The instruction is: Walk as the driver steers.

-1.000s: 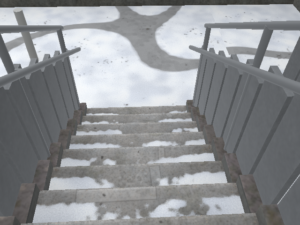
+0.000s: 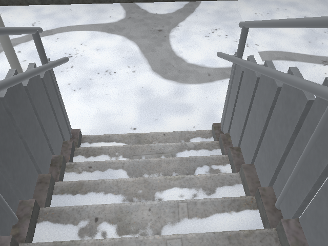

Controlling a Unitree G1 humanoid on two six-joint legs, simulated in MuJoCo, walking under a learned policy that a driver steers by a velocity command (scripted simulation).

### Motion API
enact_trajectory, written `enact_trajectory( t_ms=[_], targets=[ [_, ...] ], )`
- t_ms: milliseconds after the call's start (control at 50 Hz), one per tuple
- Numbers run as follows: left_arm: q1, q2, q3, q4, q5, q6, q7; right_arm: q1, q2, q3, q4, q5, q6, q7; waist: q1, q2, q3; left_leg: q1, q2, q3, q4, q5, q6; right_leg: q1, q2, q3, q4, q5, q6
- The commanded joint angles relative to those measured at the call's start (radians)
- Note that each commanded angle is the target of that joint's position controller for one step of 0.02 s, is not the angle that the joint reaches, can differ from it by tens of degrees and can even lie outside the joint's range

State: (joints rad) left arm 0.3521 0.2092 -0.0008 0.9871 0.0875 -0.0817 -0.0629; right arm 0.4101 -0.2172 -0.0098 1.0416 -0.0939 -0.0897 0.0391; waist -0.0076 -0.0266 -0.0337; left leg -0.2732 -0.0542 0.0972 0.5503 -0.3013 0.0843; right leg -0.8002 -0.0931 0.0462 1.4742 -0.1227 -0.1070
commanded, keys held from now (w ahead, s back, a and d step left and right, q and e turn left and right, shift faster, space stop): w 0.38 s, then w+q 0.42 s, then q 0.20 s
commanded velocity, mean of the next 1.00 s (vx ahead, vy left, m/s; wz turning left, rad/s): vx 0.47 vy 0.00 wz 0.24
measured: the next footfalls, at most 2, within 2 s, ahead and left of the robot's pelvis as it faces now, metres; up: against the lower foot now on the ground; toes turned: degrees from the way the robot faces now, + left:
right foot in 0.34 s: +0.31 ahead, -0.15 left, -0.16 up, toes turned -4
left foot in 0.86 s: +0.61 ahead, +0.10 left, -0.32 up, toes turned +21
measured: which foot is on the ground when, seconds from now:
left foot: down 0.00-0.36, up 0.38-0.84, down 0.86-1.00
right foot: up 0.00-0.32, down 0.34-0.88, up 0.90-1.00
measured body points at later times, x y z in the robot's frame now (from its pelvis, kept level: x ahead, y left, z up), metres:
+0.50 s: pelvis +0.28 -0.07 -0.16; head +0.28 -0.06 +0.29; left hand +0.31 +0.18 -0.31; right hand +0.27 -0.30 -0.30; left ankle +0.23 +0.07 -0.70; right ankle +0.27 -0.14 -0.89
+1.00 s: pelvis +0.56 +0.01 -0.32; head +0.57 +0.01 +0.13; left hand +0.51 +0.24 -0.46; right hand +0.68 -0.22 -0.46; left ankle +0.57 +0.09 -1.05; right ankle +0.49 -0.16 -0.85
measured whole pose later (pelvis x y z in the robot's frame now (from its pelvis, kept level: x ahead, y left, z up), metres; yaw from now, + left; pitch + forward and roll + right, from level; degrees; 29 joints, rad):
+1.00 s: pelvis +0.56 +0.01 -0.32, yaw +18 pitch +0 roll -1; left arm 0.33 0.19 0.00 0.95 0.06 -0.08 -0.04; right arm 0.29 -0.24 -0.06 0.97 -0.07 -0.08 0.05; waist 0.02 0.01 0.00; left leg -0.30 -0.04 0.06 0.51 -0.21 0.08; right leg -0.53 -0.08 -0.01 1.66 -0.75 0.04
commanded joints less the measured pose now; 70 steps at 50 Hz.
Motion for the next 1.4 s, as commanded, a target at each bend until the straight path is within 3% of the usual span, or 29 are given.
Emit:
enact_trajectory(
  t_ms=[20,60,100,160,220,300,340,360,380,420,480,520,580,620,660,720,780,820,860,900,940,960,1020,1100,1160,1240,1300,1360,1400],
  targets=[
    [-0.002,-0.016,-0.004,-0.031,0.023,0.007,-0.018,0.062,-0.003,0.034,-0.009,0.023,-0.048,-0.012,0.007,0.094,0.113,-0.299,0.232,-0.215,-0.214,0.175,0.240,0.093,-0.037,-0.026,-0.324,0.319,0.010],
    [0.019,-0.020,-0.022,-0.042,0.028,-0.001,-0.030,0.143,-0.010,0.036,0.029,-0.021,-0.053,-0.018,0.000,0.021,0.089,-0.110,0.282,-0.290,-0.067,0.327,0.243,-0.090,-0.074,0.089,-0.398,0.437,0.056],
    [-0.172,0.007,-0.023,-0.101,0.032,-0.005,-0.004,0.298,0.028,0.051,0.080,0.010,-0.063,-0.039,-0.093,0.030,0.100,0.195,0.329,-0.391,0.016,0.325,0.240,-0.371,-0.095,0.105,-0.612,0.466,0.101],
    [-0.197,0.026,-0.037,-0.110,0.027,0.015,-0.006,0.147,0.022,0.067,0.009,-0.018,-0.039,-0.014,-0.030,0.066,0.107,-0.455,0.151,-0.201,0.032,-0.034,0.160,0.340,-0.016,-0.050,-0.713,0.742,0.076],
    [-0.278,0.114,-0.014,-0.185,0.024,0.041,-0.008,0.139,-0.029,0.061,0.001,0.003,-0.055,-0.002,-0.026,0.030,0.168,-0.323,0.224,-0.282,0.104,-0.098,0.164,0.328,-0.007,-0.028,-0.796,0.473,0.076],
    [-0.423,0.056,-0.039,-0.210,0.009,0.015,-0.007,0.285,-0.066,0.026,0.050,0.033,-0.004,-0.057,-0.171,0.059,0.160,0.132,0.247,-0.392,0.294,0.138,0.161,0.252,0.004,-0.036,-1.190,0.230,0.056],
    [0.061,0.154,0.018,-0.028,-0.032,-0.014,-0.001,0.219,-0.098,0.018,0.062,-0.018,0.031,0.013,0.048,-0.042,0.020,-0.070,0.165,-0.241,0.705,0.267,0.082,0.833,0.015,-0.103,-1.219,0.526,0.006],
    [0.348,0.209,0.052,0.046,-0.013,-0.013,-0.007,0.385,0.000,0.030,0.137,-0.028,0.026,0.069,0.106,-0.196,-0.160,-0.378,0.077,-0.159,1.053,-0.030,-0.003,1.305,-0.087,-0.032,-1.004,0.816,-0.134],
    [0.407,0.317,0.083,0.049,-0.012,0.005,-0.022,0.411,0.025,0.017,0.079,0.015,0.011,0.084,0.095,-0.271,-0.305,-0.644,0.005,-0.069,1.524,-0.553,-0.059,1.572,-0.262,0.120,-0.746,1.263,-0.301],
    [0.347,0.248,0.091,0.063,-0.007,0.014,-0.025,0.014,-0.088,-0.003,-0.110,0.063,-0.013,0.083,0.189,-0.039,-0.142,-1.011,0.066,-0.102,1.519,-0.446,-0.019,1.387,-0.362,0.278,-0.980,0.531,-0.288],
    [0.021,-0.050,-0.018,0.009,0.018,-0.009,0.022,-0.024,0.033,0.008,-0.105,0.008,-0.012,0.041,-0.050,0.093,0.121,-0.625,0.249,-0.264,0.875,0.127,0.066,0.528,-0.217,0.082,-1.084,0.248,-0.160],
    [0.018,-0.041,-0.024,0.003,-0.018,-0.039,0.049,-0.026,0.010,-0.011,-0.071,-0.014,0.003,0.060,-0.026,0.059,0.137,-0.464,0.220,-0.183,0.581,0.385,0.057,0.342,-0.149,-0.022,-1.154,0.199,-0.180],
    [0.126,0.057,-0.001,0.045,0.027,-0.045,0.041,0.050,0.011,-0.014,-0.057,-0.006,-0.001,0.081,-0.046,0.010,0.079,-0.397,0.164,-0.141,0.646,0.422,-0.001,0.310,-0.169,0.001,-0.994,0.365,-0.193],
    [0.305,-0.024,-0.025,0.135,0.004,-0.060,0.072,-0.146,0.002,-0.003,-0.117,-0.008,0.002,0.061,0.062,0.002,0.127,-0.764,0.223,-0.247,0.312,0.634,-0.022,0.697,-0.206,0.068,-0.920,0.265,-0.147],
    [0.282,-0.076,-0.062,0.114,-0.005,-0.070,0.080,-0.180,0.028,0.023,-0.113,0.008,0.004,0.027,0.041,-0.012,0.069,-0.427,0.189,-0.154,0.141,0.919,-0.048,0.464,-0.088,-0.073,-0.864,0.067,-0.083],
    [0.161,0.000,-0.057,0.076,0.006,-0.062,0.039,-0.287,-0.068,0.001,-0.182,-0.002,0.030,0.043,-0.002,-0.013,0.153,-0.168,0.148,-0.086,0.228,0.724,-0.033,0.209,-0.125,-0.060,-0.879,-0.046,-0.060],
    [0.358,0.059,-0.033,0.158,-0.027,-0.028,0.081,-0.461,-0.053,0.011,-0.248,-0.010,0.039,0.050,0.130,0.043,0.247,-0.503,0.183,-0.100,-0.089,0.482,-0.015,0.721,-0.212,0.055,-0.749,0.000,-0.078],
    [0.334,0.078,-0.009,0.156,-0.015,-0.005,0.086,-0.416,-0.024,0.012,-0.219,0.005,0.022,0.037,0.115,0.007,0.203,-0.256,0.136,-0.018,-0.161,0.399,-0.001,0.691,-0.188,0.004,-0.680,0.228,-0.076],
    [0.272,0.111,0.013,0.138,0.007,0.007,0.037,-0.029,-0.139,-0.050,-0.073,0.023,0.000,0.016,-0.037,0.095,0.079,0.289,0.061,0.087,-0.280,0.701,0.025,0.502,-0.056,-0.153,-0.306,0.324,0.021],
    [0.323,-0.047,-0.024,0.085,0.007,0.008,-0.038,0.400,-0.343,-0.128,0.046,0.024,0.009,0.016,-0.139,0.309,-0.403,1.185,0.410,-0.288,0.156,1.680,0.401,-0.048,0.060,-0.159,0.515,-0.759,0.192],
    [-0.130,0.081,0.014,-0.159,-0.071,-0.033,-0.019,0.286,-0.234,-0.118,-0.001,0.023,-0.004,-0.005,-0.208,0.087,-0.222,0.962,0.486,-0.417,0.077,1.332,0.374,-0.372,0.004,-0.043,0.464,-0.792,0.210],
    [-0.182,0.113,0.025,-0.206,-0.064,-0.033,0.022,0.109,-0.160,-0.089,-0.074,0.029,0.004,-0.004,-0.124,-0.044,-0.136,0.635,0.467,-0.388,0.007,1.014,0.327,-0.259,-0.045,-0.012,0.258,-0.726,0.161],
    [0.084,0.027,0.032,-0.092,-0.015,-0.015,0.074,-0.146,-0.089,-0.048,-0.177,0.045,-0.023,0.001,0.093,0.010,0.140,-0.292,0.291,-0.187,-0.157,0.823,0.265,0.279,-0.034,-0.032,-0.363,-0.088,0.113],
    [0.130,0.011,0.031,-0.097,-0.007,-0.012,0.040,-0.102,-0.154,-0.059,-0.245,0.007,-0.051,0.007,0.101,0.095,-0.003,-0.397,0.196,-0.222,-0.006,0.743,0.248,0.427,0.057,-0.071,-0.331,0.222,0.146],
    [-0.256,0.064,0.034,-0.237,0.012,0.014,0.059,0.224,0.025,-0.002,-0.119,0.035,-0.057,-0.034,-0.098,0.095,0.009,0.126,0.327,-0.499,0.188,0.432,0.206,-0.167,-0.077,0.148,-0.595,0.216,0.173],
    [-0.200,0.036,0.007,-0.209,-0.007,0.014,0.007,0.042,-0.145,-0.024,-0.218,0.004,-0.001,-0.025,-0.047,0.065,0.043,-0.483,0.156,-0.369,0.226,-0.130,0.166,0.397,0.039,-0.034,-0.815,0.562,0.157],
    [-0.189,0.090,0.024,-0.235,-0.022,0.026,0.022,0.050,-0.103,0.000,-0.220,0.027,-0.005,-0.028,-0.055,0.103,0.084,-0.362,0.201,-0.504,0.330,-0.113,0.138,0.396,0.005,0.023,-1.034,0.426,0.158],
    [-0.051,0.177,0.073,-0.227,-0.071,0.040,0.033,0.022,-0.192,0.003,-0.188,0.025,0.023,-0.021,0.011,0.075,0.025,-0.380,0.206,-0.540,0.538,-0.035,0.088,0.717,0.012,-0.059,-1.221,0.489,0.049],
    [0.106,0.345,0.121,-0.213,-0.068,0.024,0.017,0.330,-0.011,0.033,-0.157,0.024,0.018,0.036,-0.028,-0.334,-0.352,-0.737,-0.059,-0.129,1.385,-0.638,-0.139,1.313,-0.276,0.123,-0.805,1.370,-0.308]
  ],
)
